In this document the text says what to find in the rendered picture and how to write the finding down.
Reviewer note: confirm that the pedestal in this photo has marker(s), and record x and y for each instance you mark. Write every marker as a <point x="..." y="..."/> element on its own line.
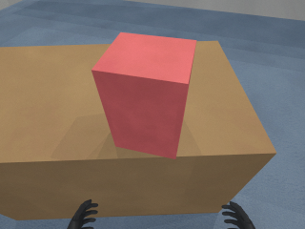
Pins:
<point x="57" y="150"/>

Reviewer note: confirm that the carton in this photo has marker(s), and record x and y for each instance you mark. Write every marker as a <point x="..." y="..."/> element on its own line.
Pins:
<point x="143" y="82"/>

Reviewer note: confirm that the left robot hand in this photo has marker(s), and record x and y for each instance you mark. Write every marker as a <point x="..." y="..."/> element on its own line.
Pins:
<point x="78" y="220"/>

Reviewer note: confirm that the right robot hand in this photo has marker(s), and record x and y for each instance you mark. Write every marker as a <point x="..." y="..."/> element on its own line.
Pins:
<point x="243" y="221"/>

